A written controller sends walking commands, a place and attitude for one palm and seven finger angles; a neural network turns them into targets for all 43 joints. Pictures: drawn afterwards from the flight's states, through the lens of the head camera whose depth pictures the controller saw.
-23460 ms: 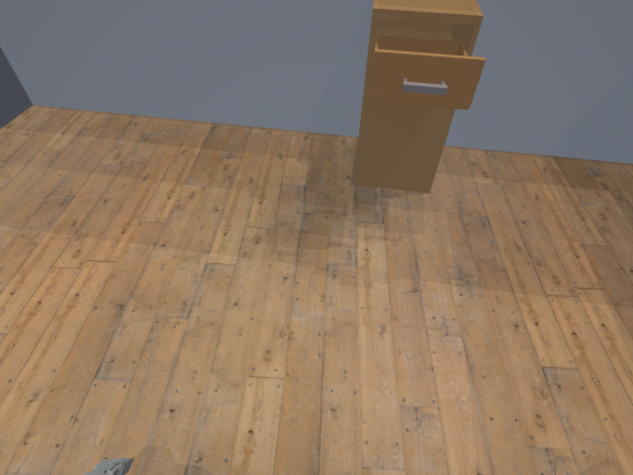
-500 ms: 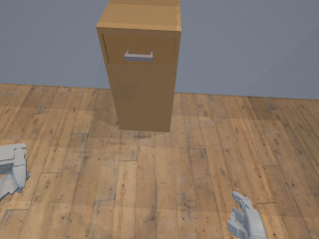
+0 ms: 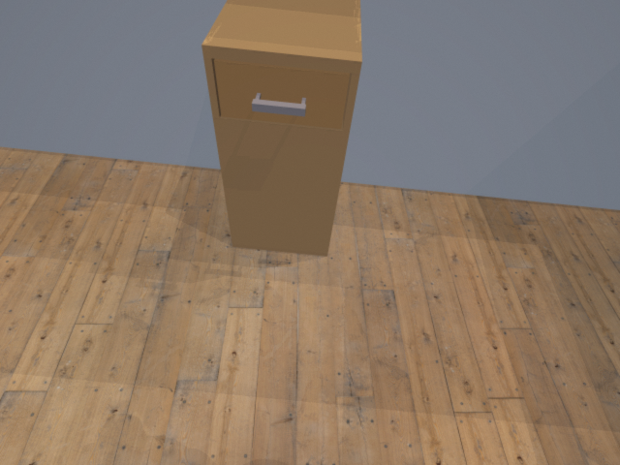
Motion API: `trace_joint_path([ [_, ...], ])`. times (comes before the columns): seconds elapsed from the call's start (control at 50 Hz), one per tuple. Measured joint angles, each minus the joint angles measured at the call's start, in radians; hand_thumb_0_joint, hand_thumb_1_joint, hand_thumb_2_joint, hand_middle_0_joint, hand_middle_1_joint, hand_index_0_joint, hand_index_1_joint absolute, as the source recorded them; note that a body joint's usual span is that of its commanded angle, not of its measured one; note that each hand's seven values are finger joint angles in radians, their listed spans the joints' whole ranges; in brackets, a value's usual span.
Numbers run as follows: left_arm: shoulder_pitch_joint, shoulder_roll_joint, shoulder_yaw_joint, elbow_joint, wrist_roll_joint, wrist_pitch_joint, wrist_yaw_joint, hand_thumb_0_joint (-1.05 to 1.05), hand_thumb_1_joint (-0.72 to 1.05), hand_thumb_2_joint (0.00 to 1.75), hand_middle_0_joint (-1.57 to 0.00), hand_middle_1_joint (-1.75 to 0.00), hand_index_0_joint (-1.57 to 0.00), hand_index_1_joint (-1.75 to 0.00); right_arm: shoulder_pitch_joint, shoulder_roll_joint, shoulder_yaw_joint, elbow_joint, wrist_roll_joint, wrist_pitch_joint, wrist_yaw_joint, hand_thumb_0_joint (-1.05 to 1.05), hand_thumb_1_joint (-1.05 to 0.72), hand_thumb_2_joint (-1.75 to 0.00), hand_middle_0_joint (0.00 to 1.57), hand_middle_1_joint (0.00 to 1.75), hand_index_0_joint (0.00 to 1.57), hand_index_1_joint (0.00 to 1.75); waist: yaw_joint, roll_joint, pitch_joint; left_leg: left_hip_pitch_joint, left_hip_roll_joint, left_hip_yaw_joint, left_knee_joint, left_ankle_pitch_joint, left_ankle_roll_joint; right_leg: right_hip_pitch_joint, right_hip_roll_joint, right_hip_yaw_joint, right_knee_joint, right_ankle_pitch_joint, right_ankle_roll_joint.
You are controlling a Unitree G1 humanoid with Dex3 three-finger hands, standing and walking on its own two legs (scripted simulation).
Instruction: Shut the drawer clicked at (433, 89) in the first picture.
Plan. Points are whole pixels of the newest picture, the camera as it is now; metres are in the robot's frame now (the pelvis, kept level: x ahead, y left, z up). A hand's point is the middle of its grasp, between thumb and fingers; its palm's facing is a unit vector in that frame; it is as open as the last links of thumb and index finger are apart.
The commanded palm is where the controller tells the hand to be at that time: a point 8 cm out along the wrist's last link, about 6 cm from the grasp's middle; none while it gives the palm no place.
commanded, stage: let the arm hang, fingers relaxed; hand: left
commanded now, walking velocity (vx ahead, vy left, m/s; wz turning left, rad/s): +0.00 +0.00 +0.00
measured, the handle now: (280, 103) +0.94 +0.12 -0.07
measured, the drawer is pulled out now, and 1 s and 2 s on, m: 0.00 0.00 0.00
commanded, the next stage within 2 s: look to check the result in 0.74 s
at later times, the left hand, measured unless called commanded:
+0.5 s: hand out of the picture +0.01 +0.17 -0.17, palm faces +0.01 -0.98 -0.20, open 7.2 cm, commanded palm none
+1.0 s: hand out of the picture +0.02 +0.14 -0.17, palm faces +0.03 -0.98 -0.18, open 7.4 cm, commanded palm none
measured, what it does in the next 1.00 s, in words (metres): stands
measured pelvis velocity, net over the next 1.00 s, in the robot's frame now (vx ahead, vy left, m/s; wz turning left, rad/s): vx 0.02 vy -0.02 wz -0.01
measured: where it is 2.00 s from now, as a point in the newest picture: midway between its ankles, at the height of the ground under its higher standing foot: outside the picture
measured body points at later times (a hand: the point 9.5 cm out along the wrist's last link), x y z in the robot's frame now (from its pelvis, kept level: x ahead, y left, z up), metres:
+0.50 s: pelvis +0.00 +0.00 +0.01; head +0.01 -0.01 +0.46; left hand +0.01 +0.22 -0.15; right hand -0.02 -0.21 -0.16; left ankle +0.04 +0.11 -0.73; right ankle +0.01 -0.11 -0.73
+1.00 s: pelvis +0.02 -0.02 +0.01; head +0.04 -0.03 +0.46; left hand +0.02 +0.19 -0.15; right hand +0.00 -0.23 -0.16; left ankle +0.04 +0.11 -0.73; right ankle +0.01 -0.11 -0.73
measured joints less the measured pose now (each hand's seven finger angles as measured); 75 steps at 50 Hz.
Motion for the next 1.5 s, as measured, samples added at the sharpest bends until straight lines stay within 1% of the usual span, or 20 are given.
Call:
trace_joint_path([
  [0.04,0.007,0.008,0.000,0.052,-0.003,-0.007,-0.007,0.01,0.90,0.90,-0.92,-1.14,-0.91,-1.10,0.022,0.012,-0.001,0.036,0.000,0.006,-0.005,0.01,-0.90,-0.90,0.20,0.30,0.20,0.29,0.009,0.008,0.005,0.004,0.003,-0.006,-0.017,0.013,-0.001,0.011,0.005,-0.006,-0.031,0.018,-0.002],
  [0.1,0.022,0.007,-0.001,0.118,-0.005,-0.015,-0.014,0.01,0.90,0.90,-0.80,-1.00,-0.79,-0.98,0.045,0.024,-0.006,0.076,0.003,0.010,-0.010,0.01,-0.90,-0.90,0.20,0.30,0.20,0.29,0.014,0.032,0.008,0.012,0.003,-0.008,-0.038,0.026,0.000,0.025,0.007,-0.008,-0.063,0.038,-0.001],
  [0.2,0.038,-0.009,-0.001,0.199,-0.006,-0.020,-0.015,0.01,0.90,0.90,-0.61,-0.77,-0.60,-0.76,0.062,0.037,-0.014,0.120,0.005,0.004,-0.016,0.01,-0.90,-0.90,0.20,0.30,0.20,0.29,0.011,0.067,0.000,0.029,-0.002,0.003,-0.066,0.038,0.005,0.033,0.003,0.002,-0.080,0.048,0.002],
  [0.3,0.027,-0.030,0.001,0.237,-0.007,-0.029,-0.009,0.00,0.90,0.90,-0.42,-0.55,-0.41,-0.55,0.063,0.054,-0.016,0.149,0.006,-0.007,-0.020,0.01,-0.90,-0.90,0.20,0.30,0.20,0.29,0.008,0.081,-0.010,0.047,-0.008,0.013,-0.088,0.046,0.006,0.037,-0.002,0.012,-0.079,0.046,0.004],
  [0.38,0.007,-0.051,0.000,0.247,-0.008,-0.036,-0.005,0.00,0.90,0.90,-0.31,-0.43,-0.30,-0.43,0.059,0.069,-0.015,0.166,0.006,-0.014,-0.023,0.00,-0.90,-0.90,0.20,0.30,0.20,0.29,0.005,0.079,-0.019,0.059,-0.008,0.019,-0.098,0.047,0.003,0.041,-0.003,0.017,-0.075,0.041,0.002],
  [0.46,-0.015,-0.076,-0.002,0.248,-0.009,-0.042,-0.003,0.00,0.90,0.90,-0.25,-0.36,-0.24,-0.36,0.056,0.082,-0.014,0.177,0.006,-0.018,-0.026,0.00,-0.90,-0.90,0.20,0.30,0.20,0.29,0.001,0.071,-0.027,0.068,-0.006,0.021,-0.104,0.046,-0.001,0.045,0.000,0.019,-0.072,0.036,-0.001],
  [0.54,-0.034,-0.098,-0.004,0.248,-0.007,-0.045,0.002,0.00,0.91,0.90,-0.22,-0.33,-0.22,-0.33,0.054,0.094,-0.014,0.185,0.005,-0.022,-0.029,0.00,-0.90,-0.90,0.20,0.30,0.20,0.29,-0.003,0.062,-0.029,0.075,-0.001,0.020,-0.108,0.044,-0.007,0.049,0.004,0.019,-0.072,0.031,-0.006],
  [0.66,-0.032,-0.097,0.002,0.257,-0.010,-0.049,0.002,0.01,0.93,0.90,-0.21,-0.31,-0.20,-0.31,0.060,0.106,-0.015,0.196,0.005,-0.025,-0.034,0.00,-0.91,-0.90,0.20,0.30,0.20,0.29,-0.005,0.055,-0.026,0.080,0.008,0.015,-0.107,0.037,-0.017,0.058,0.013,0.014,-0.076,0.024,-0.015],
  [0.94,-0.017,-0.112,0.005,0.275,-0.012,-0.057,0.001,0.00,0.91,0.90,-0.20,-0.30,-0.20,-0.30,0.053,0.094,-0.021,0.212,0.008,-0.028,-0.041,0.00,-0.91,-0.90,0.20,0.30,0.20,0.29,-0.002,0.060,-0.014,0.103,0.021,0.007,-0.118,0.026,-0.033,0.086,0.029,0.007,-0.094,0.014,-0.028],
  [1.2,-0.037,-0.091,0.007,0.272,-0.011,-0.063,0.000,0.00,0.90,0.90,-0.20,-0.30,-0.20,-0.30,0.017,0.069,-0.025,0.208,0.007,-0.027,-0.041,0.00,-0.91,-0.90,0.20,0.30,0.20,0.29,-0.001,0.060,-0.019,0.123,0.034,-0.001,-0.126,0.021,-0.046,0.112,0.043,0.000,-0.116,0.013,-0.039],
  [1.5,-0.072,-0.053,0.013,0.264,-0.012,-0.065,-0.006,0.00,0.90,0.90,-0.20,-0.30,-0.20,-0.30,-0.005,0.033,-0.024,0.208,0.007,-0.030,-0.040,0.00,-0.90,-0.90,0.20,0.30,0.20,0.29,-0.002,0.061,-0.015,0.140,0.036,-0.002,-0.148,0.025,-0.050,0.131,0.047,-0.002,-0.140,0.018,-0.041],
])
